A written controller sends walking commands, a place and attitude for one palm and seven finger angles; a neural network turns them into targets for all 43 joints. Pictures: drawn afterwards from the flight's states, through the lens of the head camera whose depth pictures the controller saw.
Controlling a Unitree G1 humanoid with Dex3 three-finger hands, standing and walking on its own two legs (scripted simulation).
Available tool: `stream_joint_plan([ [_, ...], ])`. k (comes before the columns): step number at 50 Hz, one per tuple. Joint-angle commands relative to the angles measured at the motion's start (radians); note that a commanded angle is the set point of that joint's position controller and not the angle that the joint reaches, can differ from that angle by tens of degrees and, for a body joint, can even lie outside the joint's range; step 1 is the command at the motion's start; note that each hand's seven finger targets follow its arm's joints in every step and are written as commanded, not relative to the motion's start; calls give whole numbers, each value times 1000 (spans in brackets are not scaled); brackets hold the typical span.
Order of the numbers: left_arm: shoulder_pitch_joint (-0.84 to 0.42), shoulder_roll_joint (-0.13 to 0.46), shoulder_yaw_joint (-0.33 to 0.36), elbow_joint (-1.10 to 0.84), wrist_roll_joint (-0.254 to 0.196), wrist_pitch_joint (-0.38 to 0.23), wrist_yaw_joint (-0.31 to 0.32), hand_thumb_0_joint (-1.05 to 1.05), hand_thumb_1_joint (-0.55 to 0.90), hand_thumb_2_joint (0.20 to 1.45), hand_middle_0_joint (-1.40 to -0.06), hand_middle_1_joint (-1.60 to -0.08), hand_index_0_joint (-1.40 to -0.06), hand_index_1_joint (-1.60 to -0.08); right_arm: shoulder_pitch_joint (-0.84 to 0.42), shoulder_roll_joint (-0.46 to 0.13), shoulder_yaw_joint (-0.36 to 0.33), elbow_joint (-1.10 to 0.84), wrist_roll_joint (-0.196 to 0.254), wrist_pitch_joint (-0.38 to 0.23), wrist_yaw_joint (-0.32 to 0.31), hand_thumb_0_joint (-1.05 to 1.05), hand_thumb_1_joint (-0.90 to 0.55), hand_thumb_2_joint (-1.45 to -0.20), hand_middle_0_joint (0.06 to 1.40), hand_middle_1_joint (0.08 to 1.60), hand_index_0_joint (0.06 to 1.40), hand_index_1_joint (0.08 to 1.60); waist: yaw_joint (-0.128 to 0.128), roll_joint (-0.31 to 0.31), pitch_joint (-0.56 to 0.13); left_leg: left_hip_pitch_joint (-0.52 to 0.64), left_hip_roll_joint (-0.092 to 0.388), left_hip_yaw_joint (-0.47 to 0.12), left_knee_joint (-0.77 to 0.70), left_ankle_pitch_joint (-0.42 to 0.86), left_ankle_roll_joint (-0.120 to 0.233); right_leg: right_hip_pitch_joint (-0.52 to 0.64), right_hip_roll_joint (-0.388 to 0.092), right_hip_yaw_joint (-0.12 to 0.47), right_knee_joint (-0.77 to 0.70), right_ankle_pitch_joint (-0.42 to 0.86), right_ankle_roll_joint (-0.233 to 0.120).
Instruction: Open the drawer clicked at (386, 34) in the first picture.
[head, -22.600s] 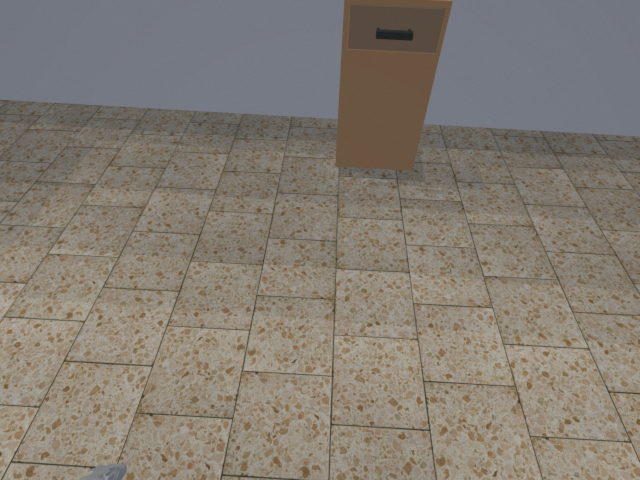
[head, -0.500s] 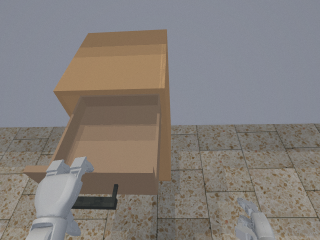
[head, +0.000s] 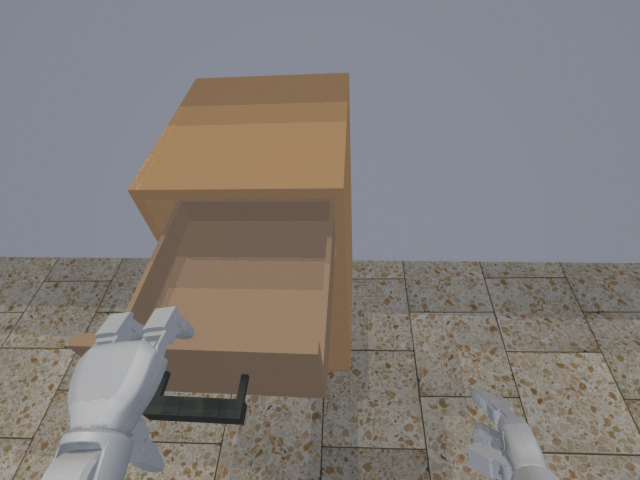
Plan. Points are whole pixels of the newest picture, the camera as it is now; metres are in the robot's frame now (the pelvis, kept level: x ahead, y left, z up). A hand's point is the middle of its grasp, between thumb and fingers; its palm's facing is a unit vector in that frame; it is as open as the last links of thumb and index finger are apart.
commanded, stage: lift the hand off the handle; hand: left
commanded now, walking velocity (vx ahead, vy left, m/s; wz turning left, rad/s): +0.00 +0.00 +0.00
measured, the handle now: (199, 394) +0.23 +0.23 -0.08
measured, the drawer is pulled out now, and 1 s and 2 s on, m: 0.30 0.30 0.30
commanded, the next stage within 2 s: draw the hand back to the body in 0.24 s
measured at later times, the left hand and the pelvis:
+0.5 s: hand (139, 383) +0.19 +0.23 +0.07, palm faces +0.04 -0.12 -0.99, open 13.8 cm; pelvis +0.00 +0.00 +0.01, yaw +0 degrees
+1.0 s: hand (112, 380) +0.18 +0.25 +0.10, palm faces +0.12 -0.44 -0.89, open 13.8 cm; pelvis +0.00 +0.01 +0.01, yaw +1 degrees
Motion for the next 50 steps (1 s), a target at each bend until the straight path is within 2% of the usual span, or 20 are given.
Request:
stream_joint_plan([
  [1,-70,156,113,-241,-4,-3,24,0,-500,300,-300,-1200,-300,-1200,-129,-85,-24,-170,8,-47,-1,0,-900,-900,200,300,200,300,-1,-49,-163,66,-2,-44,-90,344,15,121,3,31,-93,238,-34],
  [2,-70,155,111,-234,-15,0,20,0,-500,300,-300,-1200,-300,-1200,-144,-83,-28,-163,12,-41,-5,0,-900,-900,200,300,200,300,-6,-57,-116,53,-1,-41,-103,335,12,125,9,36,-104,242,-37],
  [5,-66,151,114,-233,-19,10,7,0,-500,300,-300,-1200,-300,-1200,-156,-84,-23,-169,15,-39,-1,0,-900,-900,200,300,200,300,0,-61,-89,55,1,-46,-117,333,10,133,7,44,-120,237,-39],
  [6,-93,171,120,-245,-6,12,1,0,-500,300,-300,-1200,-300,-1200,-140,-86,-16,-166,13,-38,1,0,-900,-900,200,300,200,300,-1,-60,-132,71,0,-44,-113,336,14,136,5,36,-118,228,-33],
  [7,-109,160,107,-264,-16,10,-3,0,-500,300,-300,-1200,-300,-1200,-157,-85,-22,-162,14,-34,-2,0,-900,-900,200,300,200,300,-4,-34,-104,72,0,-43,-125,333,12,142,6,42,-126,235,-38],
  [10,-54,142,108,-229,-27,14,-17,0,-500,300,-300,-1200,-300,-1200,-154,-86,-18,-168,19,-37,3,0,-900,-900,200,300,200,300,-2,-66,-76,66,2,-48,-129,338,8,141,11,43,-136,231,-39],
  [11,-74,136,92,-241,-14,12,-21,0,-500,300,-300,-1200,-300,-1200,-139,-87,-14,-167,14,-38,7,0,-900,-900,200,300,200,300,-3,-62,-110,76,3,-43,-125,350,13,139,6,27,-128,232,-34],
  [14,-92,129,75,-263,-13,5,-23,0,-500,300,-300,-1200,-300,-1200,-145,-86,-21,-169,11,-35,6,0,-900,-900,200,300,200,300,-4,-59,-95,80,2,-43,-128,345,12,133,8,34,-134,232,-36],
  [20,-67,207,174,-270,-10,-12,-3,0,-500,300,-300,-1200,-300,-1200,-148,-88,-21,-170,11,-38,-1,0,-900,-900,200,300,200,300,12,-46,-130,95,-4,-52,-122,370,11,177,10,68,-139,281,-46],
  [22,-49,173,151,-282,-20,-13,-4,0,-500,300,-300,-1200,-300,-1200,-151,-84,-23,-167,13,-36,1,0,-900,-900,200,300,200,300,9,-39,-116,96,-3,-44,-125,377,11,172,6,57,-141,289,-43],
  [27,-17,172,149,-298,-48,-3,-22,0,-500,300,-300,-1200,-300,-1200,-156,-91,-23,-169,17,-33,2,0,-900,-900,200,300,200,300,4,-46,-89,95,4,-49,-140,373,12,168,6,43,-154,268,-37],
  [31,-25,202,172,-304,-45,-3,-39,0,-500,300,-300,-1200,-300,-1200,-140,-97,-17,-174,14,-34,-1,0,-900,-900,200,300,200,300,4,-76,-103,100,3,-50,-143,357,19,173,1,37,-163,243,-30],
  [35,-33,234,209,-312,-59,-14,-47,0,-500,300,-300,-1200,-300,-1200,-157,-101,-19,-170,17,-32,-10,0,-900,-900,200,300,200,300,6,-49,-73,112,0,-57,-155,340,15,178,5,59,-188,233,-36],
  [36,-37,241,213,-313,-53,-17,-50,0,-500,300,-300,-1200,-300,-1200,-141,-100,-15,-171,15,-32,-9,0,-900,-900,200,300,200,300,9,-44,-102,116,0,-53,-154,343,17,185,-1,42,-182,224,-31],
  [39,-44,248,222,-304,-72,-26,-58,0,-500,300,-300,-1200,-300,-1200,-148,-101,-21,-166,17,-29,-17,0,-900,-900,200,300,200,300,4,-62,-58,114,-1,-51,-161,334,18,178,-2,46,-200,226,-29],
  [40,-39,257,241,-300,-83,-25,-62,0,-500,300,-300,-1200,-300,-1200,-164,-105,-18,-165,21,-31,-18,0,-900,-900,200,300,200,300,5,-34,-56,117,-2,-58,-166,325,16,185,3,65,-208,217,-35],
  [41,-41,267,247,-309,-77,-30,-66,0,-500,300,-300,-1200,-300,-1200,-142,-103,-14,-167,17,-31,-17,0,-900,-900,200,300,200,300,8,-53,-92,123,-1,-53,-163,340,19,199,-4,45,-199,227,-29],
  [47,16,274,267,-322,-114,-40,-88,0,-500,300,-300,-1200,-300,-1200,-147,-111,-19,-168,20,-27,-24,0,-900,-900,200,300,200,300,9,-39,-70,124,0,-53,-173,364,16,213,-5,44,-209,262,-26],
  [48,-18,-94,199,-277,-845,-78,-119,0,-465,315,-298,-1178,-298,-1178,-79,-40,-5,-208,54,-88,-53,0,-900,-900,200,300,200,300,-107,-118,-17,221,32,-47,-186,317,40,259,1,-27,-189,248,-21],
  [50,57,47,308,-311,-942,-126,-118,0,-395,345,-292,-1133,-292,-1133,-93,-60,7,-175,47,-150,-100,0,-900,-900,200,300,200,300,-60,-155,-29,211,40,-65,-213,339,30,283,-7,-30,-212,217,-11],
])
